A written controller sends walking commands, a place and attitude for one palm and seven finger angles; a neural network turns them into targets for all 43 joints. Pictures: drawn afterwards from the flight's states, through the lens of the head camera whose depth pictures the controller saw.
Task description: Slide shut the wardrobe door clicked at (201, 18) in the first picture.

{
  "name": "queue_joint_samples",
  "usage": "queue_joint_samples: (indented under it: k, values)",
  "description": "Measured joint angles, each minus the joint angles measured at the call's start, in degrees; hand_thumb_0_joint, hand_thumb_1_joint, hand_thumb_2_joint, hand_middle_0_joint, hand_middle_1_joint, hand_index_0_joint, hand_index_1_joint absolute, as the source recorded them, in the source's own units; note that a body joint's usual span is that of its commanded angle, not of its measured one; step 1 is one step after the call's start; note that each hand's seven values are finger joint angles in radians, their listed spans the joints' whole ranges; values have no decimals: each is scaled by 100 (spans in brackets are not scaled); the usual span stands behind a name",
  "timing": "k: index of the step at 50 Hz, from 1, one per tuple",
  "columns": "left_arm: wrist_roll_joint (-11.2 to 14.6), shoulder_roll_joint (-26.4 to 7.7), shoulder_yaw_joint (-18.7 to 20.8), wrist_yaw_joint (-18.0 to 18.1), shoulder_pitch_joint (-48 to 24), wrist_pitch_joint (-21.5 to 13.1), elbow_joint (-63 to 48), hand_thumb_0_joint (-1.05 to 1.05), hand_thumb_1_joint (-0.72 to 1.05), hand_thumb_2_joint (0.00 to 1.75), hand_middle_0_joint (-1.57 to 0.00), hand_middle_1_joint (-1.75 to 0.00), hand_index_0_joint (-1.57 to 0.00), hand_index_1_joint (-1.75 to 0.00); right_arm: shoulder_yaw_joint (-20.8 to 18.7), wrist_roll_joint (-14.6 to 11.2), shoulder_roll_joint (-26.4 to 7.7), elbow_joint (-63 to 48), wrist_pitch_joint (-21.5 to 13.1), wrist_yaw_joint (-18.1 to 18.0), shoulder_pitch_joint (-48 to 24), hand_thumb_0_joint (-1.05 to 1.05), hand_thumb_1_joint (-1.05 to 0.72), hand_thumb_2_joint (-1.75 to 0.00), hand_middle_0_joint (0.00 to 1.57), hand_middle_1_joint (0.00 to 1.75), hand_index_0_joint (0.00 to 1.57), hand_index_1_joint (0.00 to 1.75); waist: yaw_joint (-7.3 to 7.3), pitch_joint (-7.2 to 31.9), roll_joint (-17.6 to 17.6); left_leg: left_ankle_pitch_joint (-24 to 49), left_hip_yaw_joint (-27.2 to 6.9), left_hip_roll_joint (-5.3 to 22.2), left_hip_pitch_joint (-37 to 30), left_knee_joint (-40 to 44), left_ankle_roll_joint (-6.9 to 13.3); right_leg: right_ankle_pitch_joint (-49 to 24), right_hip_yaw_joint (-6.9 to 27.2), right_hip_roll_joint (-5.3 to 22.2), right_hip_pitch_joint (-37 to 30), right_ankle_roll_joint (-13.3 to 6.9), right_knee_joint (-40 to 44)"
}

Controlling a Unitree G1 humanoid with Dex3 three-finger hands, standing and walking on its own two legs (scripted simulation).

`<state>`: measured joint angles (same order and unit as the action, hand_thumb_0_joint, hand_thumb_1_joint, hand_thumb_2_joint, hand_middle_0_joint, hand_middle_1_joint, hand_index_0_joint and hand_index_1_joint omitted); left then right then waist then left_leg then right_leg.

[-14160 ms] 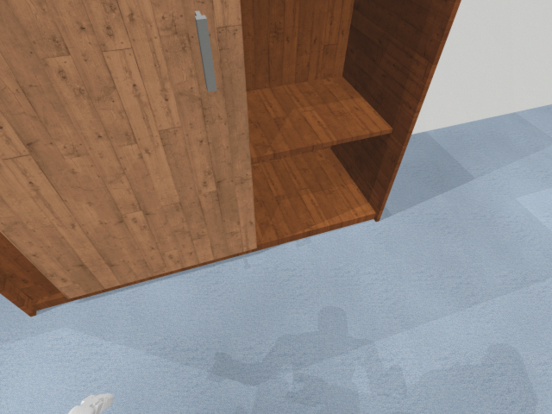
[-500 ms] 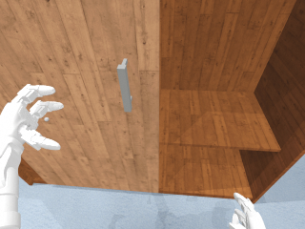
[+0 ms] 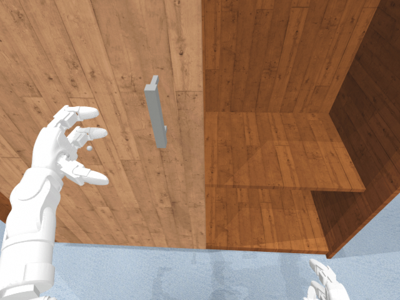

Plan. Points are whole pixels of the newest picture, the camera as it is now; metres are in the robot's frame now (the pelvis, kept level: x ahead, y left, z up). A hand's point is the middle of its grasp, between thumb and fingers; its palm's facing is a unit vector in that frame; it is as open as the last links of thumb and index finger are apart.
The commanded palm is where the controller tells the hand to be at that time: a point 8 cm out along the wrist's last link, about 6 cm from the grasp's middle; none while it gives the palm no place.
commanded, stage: move the hooked fingers beside the handle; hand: left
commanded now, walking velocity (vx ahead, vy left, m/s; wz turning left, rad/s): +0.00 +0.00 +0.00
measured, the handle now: (158, 113) +0.47 +0.12 +0.14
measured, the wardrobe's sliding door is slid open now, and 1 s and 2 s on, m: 0.59 0.59 0.59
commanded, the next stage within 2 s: none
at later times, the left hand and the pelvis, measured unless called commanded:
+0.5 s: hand (118, 127) +0.41 +0.19 +0.15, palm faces +0.02 -1.00 +0.00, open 13.9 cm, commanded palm +0.38 +0.24 +0.15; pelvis +0.01 +0.00 +0.00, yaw -1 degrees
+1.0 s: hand (123, 122) +0.43 +0.19 +0.15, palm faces +0.02 -1.00 +0.01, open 13.5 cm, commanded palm +0.41 +0.24 +0.14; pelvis +0.00 +0.00 +0.00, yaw -1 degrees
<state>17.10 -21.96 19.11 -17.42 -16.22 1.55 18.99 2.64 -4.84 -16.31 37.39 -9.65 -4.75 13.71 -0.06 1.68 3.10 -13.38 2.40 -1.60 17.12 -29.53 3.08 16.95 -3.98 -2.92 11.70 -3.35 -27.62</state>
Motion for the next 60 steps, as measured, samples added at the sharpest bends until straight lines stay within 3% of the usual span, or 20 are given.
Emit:
queue_joint_samples:
  k: [4,12,20,27,32,36,43,60]
  values:
    - [-45,100,-133,126,-277,-130,84,-1,-50,30,-30,-120,-31,-120,29,14,39,71,45,1,-32,1,-90,-90,20,30,20,30,9,-1,-46,0,-21,-19,-15,16,3,9,-20,16,-24,7,17]
    - [-192,43,-312,315,-755,146,732,-1,-50,30,-30,-120,-30,-120,37,4,41,19,223,28,-34,1,-90,-90,20,30,20,30,-95,-5,-8,17,9,-27,43,68,22,-18,13,25,47,25,62]
    - [-257,266,-407,534,-906,-186,710,-1,-50,30,-30,-120,-30,-120,-14,54,55,140,312,94,131,1,-90,-90,20,30,20,30,-107,41,-54,-19,61,-30,-27,111,28,8,72,28,1,37,85]
    - [-357,197,-470,680,-1281,49,1338,-1,-50,30,-30,-120,-30,-120,-37,29,31,133,482,97,178,1,-90,-90,20,30,20,30,-192,16,-56,-17,64,-15,37,91,26,-5,75,14,61,32,81]
    - [-392,277,-501,795,-1532,-245,1543,-1,-50,30,-30,-120,-30,-120,-56,62,22,204,482,84,201,1,-90,-90,20,30,20,30,-212,-65,-81,-3,63,-5,98,76,22,-18,73,6,123,26,65]
    - [-453,176,-433,678,-1743,-477,1924,-1,-50,30,-35,-125,-35,-122,-40,71,33,270,516,88,251,1,-90,-90,20,30,20,30,-219,-52,-116,-12,64,15,164,40,11,-15,74,-13,187,13,37]
    - [-423,33,-366,493,-1959,-571,2388,-1,-50,30,-40,-126,-38,-125,-54,47,7,266,558,102,373,1,-90,-90,20,30,20,30,-243,7,-82,-16,51,42,262,-25,1,-25,60,-38,270,-2,5]
    - [-446,-13,-451,522,-2516,-978,3128,-1,-50,30,-40,-125,-38,-124,-49,26,-40,258,511,150,440,1,-90,-90,20,30,20,30,-256,-12,-72,12,-22,54,646,-278,5,-22,-35,-40,630,-11,-249]
